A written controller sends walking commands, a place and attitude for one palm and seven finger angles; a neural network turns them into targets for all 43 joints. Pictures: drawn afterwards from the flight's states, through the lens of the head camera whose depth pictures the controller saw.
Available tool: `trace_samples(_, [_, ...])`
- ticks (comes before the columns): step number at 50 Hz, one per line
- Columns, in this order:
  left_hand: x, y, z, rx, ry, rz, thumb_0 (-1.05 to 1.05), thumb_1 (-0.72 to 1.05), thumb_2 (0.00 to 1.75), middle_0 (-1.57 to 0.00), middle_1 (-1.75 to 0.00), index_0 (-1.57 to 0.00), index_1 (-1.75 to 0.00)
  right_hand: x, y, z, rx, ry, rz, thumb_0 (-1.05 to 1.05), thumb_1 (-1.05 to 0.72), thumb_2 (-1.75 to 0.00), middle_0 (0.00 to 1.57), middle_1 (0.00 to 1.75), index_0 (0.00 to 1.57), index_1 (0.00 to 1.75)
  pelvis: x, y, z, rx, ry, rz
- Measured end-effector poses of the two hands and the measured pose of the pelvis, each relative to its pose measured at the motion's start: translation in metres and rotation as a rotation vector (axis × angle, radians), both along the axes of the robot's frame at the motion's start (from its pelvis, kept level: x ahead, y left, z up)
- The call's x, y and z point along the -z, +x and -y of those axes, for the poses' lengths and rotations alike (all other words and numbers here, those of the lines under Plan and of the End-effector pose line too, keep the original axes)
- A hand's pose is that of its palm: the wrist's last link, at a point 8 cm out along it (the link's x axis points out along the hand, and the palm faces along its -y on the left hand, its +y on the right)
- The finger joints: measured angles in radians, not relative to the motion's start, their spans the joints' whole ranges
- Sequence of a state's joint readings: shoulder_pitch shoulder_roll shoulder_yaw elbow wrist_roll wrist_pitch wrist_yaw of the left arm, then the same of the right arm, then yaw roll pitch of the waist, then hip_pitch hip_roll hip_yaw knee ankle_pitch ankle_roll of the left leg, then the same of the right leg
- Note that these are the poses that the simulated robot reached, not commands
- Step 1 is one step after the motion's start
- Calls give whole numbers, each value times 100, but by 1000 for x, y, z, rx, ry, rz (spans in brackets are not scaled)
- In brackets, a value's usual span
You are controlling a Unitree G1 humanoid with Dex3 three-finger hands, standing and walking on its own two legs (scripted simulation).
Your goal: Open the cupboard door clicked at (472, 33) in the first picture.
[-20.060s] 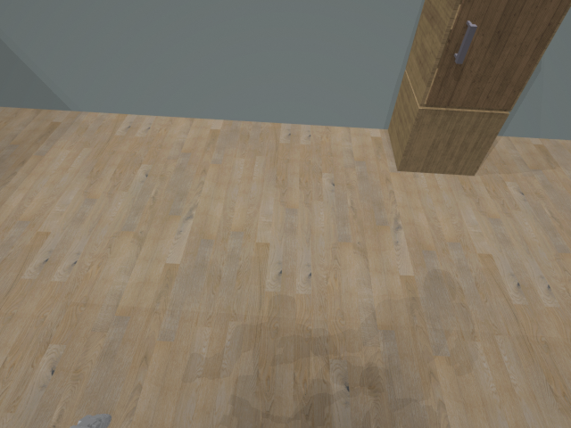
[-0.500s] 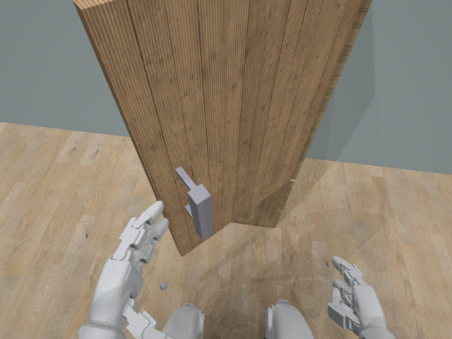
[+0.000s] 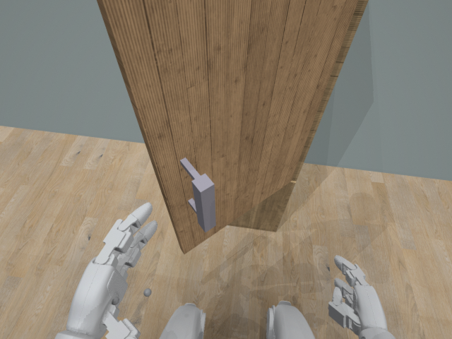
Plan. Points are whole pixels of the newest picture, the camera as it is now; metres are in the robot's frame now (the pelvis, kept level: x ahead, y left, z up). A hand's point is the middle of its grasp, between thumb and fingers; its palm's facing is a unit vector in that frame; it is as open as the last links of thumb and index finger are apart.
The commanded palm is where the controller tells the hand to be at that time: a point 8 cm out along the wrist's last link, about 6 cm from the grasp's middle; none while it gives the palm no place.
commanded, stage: draw the hand back to the body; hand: left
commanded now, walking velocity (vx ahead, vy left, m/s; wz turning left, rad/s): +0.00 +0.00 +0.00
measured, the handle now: (197, 196) +0.34 +0.08 +0.07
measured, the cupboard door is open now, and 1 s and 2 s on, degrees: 45 45 45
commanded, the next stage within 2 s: step back with the hand held close in 1.46 s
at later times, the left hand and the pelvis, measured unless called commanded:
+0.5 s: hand (75, 256) +0.20 +0.19 +0.17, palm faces +0.08 -0.96 -0.27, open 15.6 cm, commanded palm +0.16 +0.24 +0.19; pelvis +0.03 +0.01 +0.07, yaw -1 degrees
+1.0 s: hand out of the picture +0.24 +0.26 +0.27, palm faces +0.41 -0.82 -0.40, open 10.1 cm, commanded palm +0.19 +0.30 +0.29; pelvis +0.05 +0.01 +0.12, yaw -1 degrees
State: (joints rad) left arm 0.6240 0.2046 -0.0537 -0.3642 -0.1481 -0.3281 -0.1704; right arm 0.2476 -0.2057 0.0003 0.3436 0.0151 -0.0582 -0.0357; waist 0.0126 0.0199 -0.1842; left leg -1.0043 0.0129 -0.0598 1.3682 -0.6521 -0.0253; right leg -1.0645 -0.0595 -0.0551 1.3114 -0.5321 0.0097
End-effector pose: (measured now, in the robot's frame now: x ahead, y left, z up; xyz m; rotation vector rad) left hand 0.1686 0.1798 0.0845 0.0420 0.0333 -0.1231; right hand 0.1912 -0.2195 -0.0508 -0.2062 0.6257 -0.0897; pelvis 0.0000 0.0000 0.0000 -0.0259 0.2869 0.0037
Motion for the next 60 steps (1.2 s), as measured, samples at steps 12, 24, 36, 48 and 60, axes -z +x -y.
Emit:
trace_samples(12, [-54, 0, -28, -44, 36, -3, -1, -50, 30, -15, -30, -15, -30, -37, -19, 5, 56, 12, -4, 2, -91, -90, 21, 30, 20, 30, -39, 9, 0, -1, -4, 78])
trace_samples(24, [-95, 4, -56, -174, 212, -21, -1, -40, 35, -15, -30, -15, -30, -71, -3, 8, 87, -26, 51, 2, -91, -90, 21, 30, 20, 30, -66, 25, -5, 9, -5, 149])
trace_samples(36, [-141, 9, -87, -428, 368, -15, 0, -3, 50, -17, -30, -17, -30, -87, 11, -16, 35, 9, 45, 2, -91, -90, 21, 30, 20, 30, -98, 41, -11, 13, 4, 249])
trace_samples(48, [-195, 28, -110, -507, 408, 159, 0, 39, 68, -19, -30, -19, -30, -103, 22, -12, 12, -3, 49, 2, -91, -90, 21, 30, 21, 30, -117, 51, -10, 24, 7, 318])
trace_samples(60, [-228, 36, -124, -566, 418, 276, 1, 77, 85, -20, -30, -20, -30, -110, 26, -1, 18, -9, 29, 2, -91, -90, 21, 30, 20, 30, -127, 50, -6, 39, 7, 349])
